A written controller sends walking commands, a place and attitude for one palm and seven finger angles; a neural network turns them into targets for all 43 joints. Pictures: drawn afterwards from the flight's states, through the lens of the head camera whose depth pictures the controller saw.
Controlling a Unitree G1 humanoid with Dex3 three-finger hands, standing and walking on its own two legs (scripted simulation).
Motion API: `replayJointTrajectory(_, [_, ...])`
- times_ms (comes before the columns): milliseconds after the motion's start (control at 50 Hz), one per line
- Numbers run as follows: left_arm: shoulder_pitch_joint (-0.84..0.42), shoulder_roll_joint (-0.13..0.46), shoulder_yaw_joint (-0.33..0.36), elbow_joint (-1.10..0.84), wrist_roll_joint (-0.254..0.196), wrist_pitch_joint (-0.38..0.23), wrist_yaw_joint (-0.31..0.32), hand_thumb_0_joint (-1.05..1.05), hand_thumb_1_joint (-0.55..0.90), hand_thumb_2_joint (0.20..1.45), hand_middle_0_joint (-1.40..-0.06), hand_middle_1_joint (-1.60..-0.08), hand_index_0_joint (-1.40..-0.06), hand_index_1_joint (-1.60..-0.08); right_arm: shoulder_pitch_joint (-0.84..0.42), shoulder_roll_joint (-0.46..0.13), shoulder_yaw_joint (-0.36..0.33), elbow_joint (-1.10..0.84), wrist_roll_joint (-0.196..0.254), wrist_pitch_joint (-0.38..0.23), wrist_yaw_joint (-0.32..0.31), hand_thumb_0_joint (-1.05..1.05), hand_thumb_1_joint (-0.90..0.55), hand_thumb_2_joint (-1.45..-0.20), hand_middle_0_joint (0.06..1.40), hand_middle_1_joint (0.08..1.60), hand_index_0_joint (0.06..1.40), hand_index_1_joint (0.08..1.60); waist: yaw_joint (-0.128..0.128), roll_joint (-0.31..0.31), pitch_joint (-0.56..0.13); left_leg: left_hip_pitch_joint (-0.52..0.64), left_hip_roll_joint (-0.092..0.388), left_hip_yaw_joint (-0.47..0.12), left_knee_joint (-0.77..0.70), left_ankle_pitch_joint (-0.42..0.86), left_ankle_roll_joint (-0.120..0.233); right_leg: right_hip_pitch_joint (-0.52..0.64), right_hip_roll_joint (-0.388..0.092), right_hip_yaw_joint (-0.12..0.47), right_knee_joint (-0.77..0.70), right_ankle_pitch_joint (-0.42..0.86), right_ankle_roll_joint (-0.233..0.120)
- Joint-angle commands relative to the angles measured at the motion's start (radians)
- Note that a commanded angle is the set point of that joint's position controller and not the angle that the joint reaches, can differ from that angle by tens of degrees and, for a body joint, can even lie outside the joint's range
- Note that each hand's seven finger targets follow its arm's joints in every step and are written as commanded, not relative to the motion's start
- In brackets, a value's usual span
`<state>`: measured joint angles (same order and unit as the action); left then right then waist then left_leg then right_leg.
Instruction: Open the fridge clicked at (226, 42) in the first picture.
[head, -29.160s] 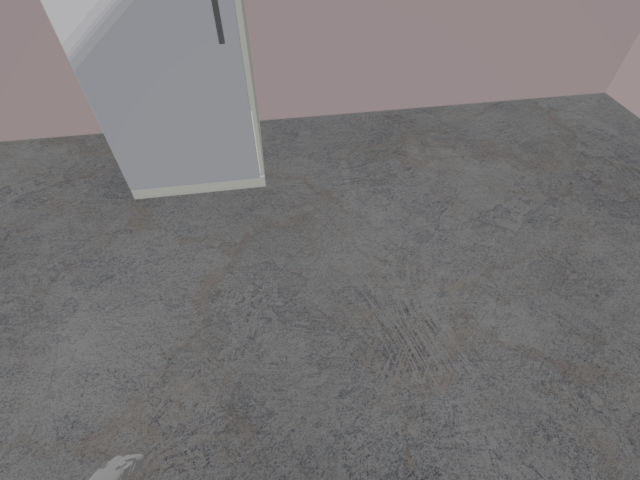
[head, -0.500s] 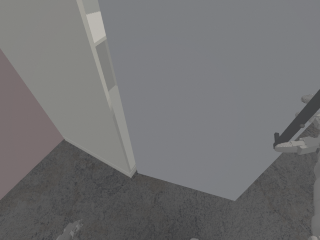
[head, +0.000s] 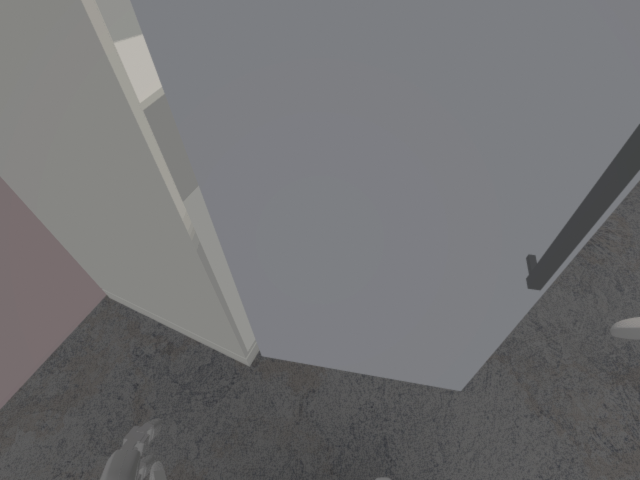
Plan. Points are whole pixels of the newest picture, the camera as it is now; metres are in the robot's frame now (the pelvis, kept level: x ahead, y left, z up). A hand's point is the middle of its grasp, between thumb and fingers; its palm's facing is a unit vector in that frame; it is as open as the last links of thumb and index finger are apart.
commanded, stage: slip the hand off the handle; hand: right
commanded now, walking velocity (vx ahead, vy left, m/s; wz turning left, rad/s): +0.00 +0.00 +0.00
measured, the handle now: (602, 178) +0.42 -0.30 +0.17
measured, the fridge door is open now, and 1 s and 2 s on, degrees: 75 75 75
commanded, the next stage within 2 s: draw the hand back to the body in 0.78 s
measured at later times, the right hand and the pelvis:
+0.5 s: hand out of the picture +0.25 -0.36 +0.10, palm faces +0.41 +0.87 -0.26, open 14.6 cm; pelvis -0.02 +0.00 +0.00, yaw +0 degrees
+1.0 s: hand out of the picture +0.21 -0.33 +0.12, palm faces +0.41 +0.91 -0.02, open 14.6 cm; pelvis -0.02 +0.02 +0.00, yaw -2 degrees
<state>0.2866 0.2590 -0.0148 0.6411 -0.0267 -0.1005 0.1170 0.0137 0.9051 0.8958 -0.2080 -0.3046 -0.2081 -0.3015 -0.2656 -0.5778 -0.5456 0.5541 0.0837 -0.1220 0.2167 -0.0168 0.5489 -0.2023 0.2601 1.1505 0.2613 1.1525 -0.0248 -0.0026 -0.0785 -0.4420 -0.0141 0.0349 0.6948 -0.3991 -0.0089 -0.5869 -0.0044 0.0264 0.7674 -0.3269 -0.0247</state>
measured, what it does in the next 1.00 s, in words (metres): stands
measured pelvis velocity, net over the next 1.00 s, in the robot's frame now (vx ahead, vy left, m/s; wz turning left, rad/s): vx -0.02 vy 0.02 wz -0.03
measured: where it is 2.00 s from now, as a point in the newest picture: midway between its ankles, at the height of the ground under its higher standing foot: outside the picture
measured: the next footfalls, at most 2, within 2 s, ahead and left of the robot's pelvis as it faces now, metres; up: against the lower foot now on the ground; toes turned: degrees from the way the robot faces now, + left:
none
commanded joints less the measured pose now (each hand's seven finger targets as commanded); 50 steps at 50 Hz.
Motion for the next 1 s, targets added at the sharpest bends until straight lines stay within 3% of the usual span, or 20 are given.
replayJointTrajectory(0, [0.033,0.163,0.064,-0.101,0.009,-0.049,0.019,0.0,0.9,0.9,-0.2,-0.3,-0.2,-0.3,-0.341,-0.334,-0.045,-0.231,0.02,-0.105,0.017,0.0,0.55,-0.2,0.25,1.15,0.25,1.15,0.027,-0.162,-0.286,-0.091,-0.035,0.014,-0.069,0.254,0.039,0.355,0.006,0.03,-0.074,0.37,0.0])
replayJointTrajectory(20, [0.042,0.167,0.062,-0.099,0.009,-0.05,0.022,0.0,0.9,0.9,-0.2,-0.3,-0.2,-0.3,-0.333,-0.374,-0.079,-0.206,0.025,-0.111,0.017,0.0,0.55,-0.2,0.25,1.15,0.25,1.15,0.021,-0.143,-0.28,-0.083,-0.039,0.014,-0.07,0.241,0.042,0.327,0.008,0.03,-0.071,0.346,-0.001])
replayJointTrajectory(60, [0.038,0.169,0.06,-0.091,0.007,-0.051,0.022,0.0,0.9,0.9,-0.2,-0.3,-0.2,-0.3,-0.344,-0.382,-0.088,-0.16,0.027,-0.115,0.023,0.0,0.55,-0.2,0.25,1.15,0.25,1.15,0.022,-0.136,-0.273,-0.103,-0.036,0.017,-0.07,0.202,0.041,0.317,0.005,0.04,-0.081,0.301,0.002])
replayJointTrajectory(100, [0.021,0.163,0.058,-0.115,0.001,-0.058,0.016,0.0,0.9,0.9,-0.2,-0.3,-0.2,-0.3,-0.284,-0.304,-0.033,-0.172,0.04,-0.11,0.033,0.0,0.55,-0.2,0.25,1.15,0.25,1.15,0.01,-0.149,-0.269,-0.106,-0.034,0.022,-0.075,0.164,0.041,0.321,0.004,0.046,-0.097,0.261,0.003])
replayJointTrajectory(140, [0.02,0.166,0.062,-0.126,0.002,-0.063,0.011,0.0,0.9,0.9,-0.2,-0.3,-0.2,-0.3,-0.206,-0.332,-0.069,-0.204,0.049,-0.102,0.029,0.0,0.55,-0.2,0.25,1.15,0.25,1.15,-0.013,-0.163,-0.312,-0.072,-0.034,0.021,-0.073,0.185,0.043,0.327,0.005,0.042,-0.095,0.286,0.002])
replayJointTrajectory(160, [0.016,0.163,0.06,-0.136,0.002,-0.063,0.005,0.0,0.9,0.9,-0.2,-0.3,-0.2,-0.3,-0.164,-0.314,-0.062,-0.229,0.053,-0.096,0.026,0.0,0.55,-0.2,0.25,1.15,0.25,1.15,-0.019,-0.148,-0.314,-0.062,-0.035,0.025,-0.071,0.194,0.042,0.331,0.004,0.044,-0.098,0.301,0.003])
replayJointTrajectory(260, [-0.016,0.156,0.053,-0.164,-0.001,-0.066,-0.001,0.0,0.9,0.9,-0.2,-0.3,-0.2,-0.3,-0.062,-0.335,-0.131,-0.319,0.075,-0.086,-0.02,0.0,0.55,-0.2,0.25,1.15,0.25,1.15,-0.033,-0.108,-0.249,-0.043,-0.039,0.027,-0.075,0.144,0.039,0.252,0.008,0.041,-0.124,0.202,-0.004])
replayJointTrajectory(320, [-0.034,0.149,0.05,-0.174,0.002,-0.077,0.0,0.0,0.9,0.9,-0.2,-0.3,-0.2,-0.3,-0.029,-0.319,-0.13,-0.408,0.078,-0.102,-0.044,0.0,0.55,-0.2,0.25,1.15,0.25,1.15,-0.037,-0.133,-0.227,-0.043,-0.041,0.027,-0.075,0.119,0.041,0.252,0.008,0.043,-0.133,0.165,-0.004])
replayJointTrajectory(400, [-0.05,0.144,0.045,-0.159,0.001,-0.095,0.009,0.0,0.9,0.9,-0.2,-0.3,-0.2,-0.3,0.008,-0.257,-0.081,-0.441,0.077,-0.097,-0.051,0.0,0.55,-0.2,0.25,1.15,0.25,1.15,-0.016,-0.167,-0.18,-0.086,-0.035,0.024,-0.08,0.069,0.038,0.259,0.002,0.058,-0.155,0.07,-0.003])
replayJointTrajectory(500, [-0.074,0.139,0.037,-0.149,-0.006,-0.13,0.03,0.0,0.9,0.9,-0.2,-0.3,-0.2,-0.3,0.0,-0.186,-0.007,-0.493,0.095,-0.081,-0.031,0.0,0.55,-0.2,0.25,1.15,0.25,1.15,-0.001,-0.139,-0.145,-0.088,-0.028,0.021,-0.096,0.035,0.037,0.259,0.004,0.071,-0.177,-0.021,-0.005])
replayJointTrajectory(600, [-0.093,0.135,0.026,-0.145,-0.003,-0.16,0.039,0.0,0.9,0.9,-0.2,-0.3,-0.2,-0.3,0.023,-0.17,0.009,-0.534,0.09,-0.072,-0.051,0.0,0.55,-0.2,0.25,1.15,0.25,1.15,-0.011,-0.126,-0.127,-0.079,-0.023,0.02,-0.101,0.008,0.037,0.248,0.008,0.083,-0.195,-0.077,-0.003])
replayJointTrajectory(680, [-0.102,0.13,0.025,-0.146,0.0,-0.173,0.035,0.0,0.9,0.9,-0.2,-0.3,-0.2,-0.3,0.13,-0.186,-0.039,-0.55,0.095,-0.07,-0.071,0.0,0.55,-0.2,0.25,1.15,0.25,1.15,-0.039,-0.118,-0.149,-0.036,-0.019,0.015,-0.111,0.02,0.037,0.24,0.014,0.065,-0.187,-0.042,-0.004])
replayJointTrajectory(740, [-0.114,0.124,0.021,-0.15,-0.001,-0.179,0.032,0.0,0.9,0.9,-0.2,-0.3,-0.2,-0.3,0.151,-0.17,-0.028,-0.596,0.096,-0.062,-0.073,0.0,0.55,-0.2,0.25,1.15,0.25,1.15,-0.037,-0.136,-0.151,-0.016,-0.016,0.008,-0.118,0.054,0.037,0.242,0.02,0.043,-0.166,0.018,-0.008])
replayJointTrajectory(760, [-0.105,0.123,0.023,-0.147,0.0,-0.179,0.03,0.0,0.9,0.9,-0.2,-0.3,-0.2,-0.3,0.203,-0.189,-0.061,-0.585,0.1,-0.056,-0.072,0.0,0.55,-0.2,0.25,1.15,0.25,1.15,-0.047,-0.122,-0.151,-0.005,-0.018,0.01,-0.119,0.061,0.036,0.239,0.018,0.041,-0.165,0.034,-0.005])
replayJointTrajectory(820, [-0.096,0.129,0.025,-0.136,-0.001,-0.174,0.035,0.0,0.9,0.9,-0.2,-0.3,-0.2,-0.3,0.19,-0.221,-0.094,-0.572,0.113,-0.047,-0.063,0.0,0.55,-0.2,0.25,1.15,0.25,1.15,-0.037,-0.084,-0.129,-0.001,-0.02,0.003,-0.127,0.084,0.031,0.213,0.021,0.025,-0.142,0.071,-0.009])
replayJointTrajectory(880, [-0.101,0.128,0.024,-0.126,-0.004,-0.179,0.042,0.0,0.9,0.9,-0.2,-0.3,-0.2,-0.3,0.136,-0.217,-0.089,-0.553,0.12,-0.056,-0.04,0.0,0.55,-0.2,0.25,1.15,0.25,1.15,-0.023,-0.1,-0.107,-0.021,-0.016,-0.004,-0.132,0.084,0.027,0.211,0.024,0.018,-0.135,0.073,-0.009])
replayJointTrajectory(900, [-0.128,0.13,0.018,-0.123,-0.035,-0.204,0.056,0.0,0.9,0.9,-0.2,-0.3,-0.2,-0.3,0.069,-0.061,-0.074,-0.544,0.362,-0.053,0.063,0.0,0.55,-0.2,0.25,1.15,0.25,1.15,0.008,-0.096,-0.139,0.043,-0.01,-0.02,-0.164,0.108,0.032,0.252,0.024,0.03,-0.142,0.07,0.002])
replayJointTrajectory(940, [-0.136,0.13,0.014,-0.111,-0.039,-0.237,0.077,0.0,0.9,0.9,-0.2,-0.3,-0.2,-0.3,0.031,-0.143,-0.099,-0.568,0.385,-0.058,0.15,0.0,0.55,-0.2,0.25,1.15,0.25,1.15,-0.012,-0.108,-0.183,0.094,-0.005,-0.042,-0.165,0.157,0.026,0.281,0.025,0.024,-0.122,0.1,-0.008])
replayJointTrajectory(960, [-0.123,0.138,0.011,-0.114,-0.04,-0.246,0.085,0.0,0.9,0.9,-0.2,-0.3,-0.2,-0.3,0.056,-0.173,-0.126,-0.548,0.418,-0.048,0.191,0.0,0.55,-0.2,0.25,1.15,0.25,1.15,-0.017,-0.08,-0.202,0.118,0.0,-0.05,-0.161,0.2,0.023,0.283,0.024,0.03,-0.126,0.127,-0.01])
replayJointTrajectory(980, [-0.123,0.136,0.004,-0.113,-0.042,-0.256,0.087,0.0,0.9,0.9,-0.2,-0.3,-0.2,-0.3,0.06,-0.165,-0.082,-0.528,0.402,-0.031,0.229,0.0,0.55,-0.2,0.25,1.15,0.25,1.15,-0.013,-0.095,-0.174,0.103,-0.002,-0.042,-0.155,0.233,0.023,0.294,0.02,0.026,-0.137,0.149,-0.012])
